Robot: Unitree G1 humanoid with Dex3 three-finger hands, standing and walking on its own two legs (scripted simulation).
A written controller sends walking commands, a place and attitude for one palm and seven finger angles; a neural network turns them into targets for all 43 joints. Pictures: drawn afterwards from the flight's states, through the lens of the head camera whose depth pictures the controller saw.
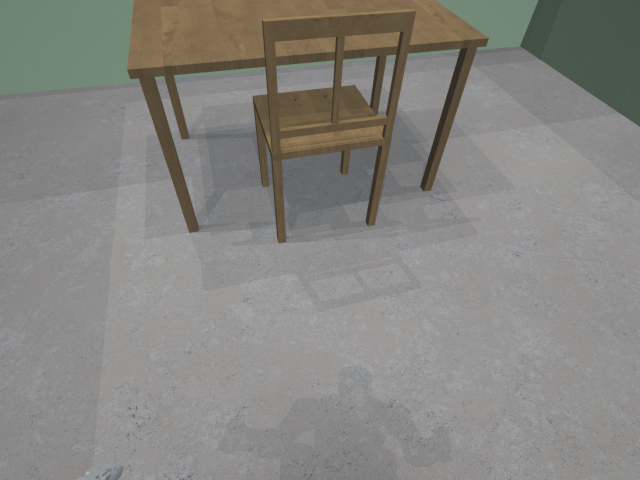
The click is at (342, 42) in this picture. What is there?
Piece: chair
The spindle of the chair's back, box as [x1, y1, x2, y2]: [331, 36, 344, 123]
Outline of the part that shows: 344,36 336,37 331,114 332,123 337,123 338,120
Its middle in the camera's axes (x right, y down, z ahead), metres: +0.05 -0.48 +1.19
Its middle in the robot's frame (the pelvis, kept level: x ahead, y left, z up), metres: +1.20 +0.01 -0.09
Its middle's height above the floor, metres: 0.68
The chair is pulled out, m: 0.00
